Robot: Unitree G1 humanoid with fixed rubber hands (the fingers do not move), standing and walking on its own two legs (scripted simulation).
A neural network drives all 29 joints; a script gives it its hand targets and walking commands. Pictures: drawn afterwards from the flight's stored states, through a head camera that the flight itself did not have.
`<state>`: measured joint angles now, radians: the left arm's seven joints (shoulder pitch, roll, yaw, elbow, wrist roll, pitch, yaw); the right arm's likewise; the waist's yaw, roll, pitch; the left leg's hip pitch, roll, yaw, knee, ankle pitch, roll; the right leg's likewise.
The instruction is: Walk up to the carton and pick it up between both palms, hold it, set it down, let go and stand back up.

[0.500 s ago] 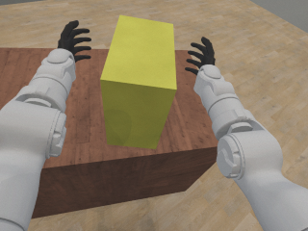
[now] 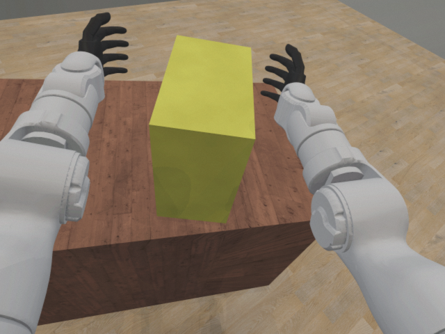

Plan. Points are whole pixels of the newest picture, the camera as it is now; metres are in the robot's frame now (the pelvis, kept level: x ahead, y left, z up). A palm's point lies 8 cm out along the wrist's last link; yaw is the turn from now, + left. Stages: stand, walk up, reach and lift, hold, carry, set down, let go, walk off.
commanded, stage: set down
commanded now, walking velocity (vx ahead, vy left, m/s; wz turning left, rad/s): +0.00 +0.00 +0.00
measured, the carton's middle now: (202, 134) +0.53 -0.01 +0.03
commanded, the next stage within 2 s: none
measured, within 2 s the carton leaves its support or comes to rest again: neither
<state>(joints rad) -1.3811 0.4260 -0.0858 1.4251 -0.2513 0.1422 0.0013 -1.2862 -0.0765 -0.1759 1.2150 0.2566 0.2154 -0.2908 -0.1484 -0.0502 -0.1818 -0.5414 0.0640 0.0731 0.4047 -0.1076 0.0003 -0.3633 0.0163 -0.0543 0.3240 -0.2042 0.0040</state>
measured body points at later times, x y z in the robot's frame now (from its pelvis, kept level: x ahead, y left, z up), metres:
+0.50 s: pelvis -0.01 +0.00 +0.00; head +0.03 +0.03 +0.45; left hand +0.47 +0.19 +0.14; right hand +0.43 -0.14 +0.14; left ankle +0.04 +0.11 -0.74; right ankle -0.05 -0.12 -0.74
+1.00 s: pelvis -0.03 +0.02 +0.00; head +0.00 +0.05 +0.45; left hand +0.40 +0.21 +0.08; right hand +0.37 -0.13 +0.09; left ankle +0.04 +0.11 -0.74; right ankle -0.05 -0.12 -0.74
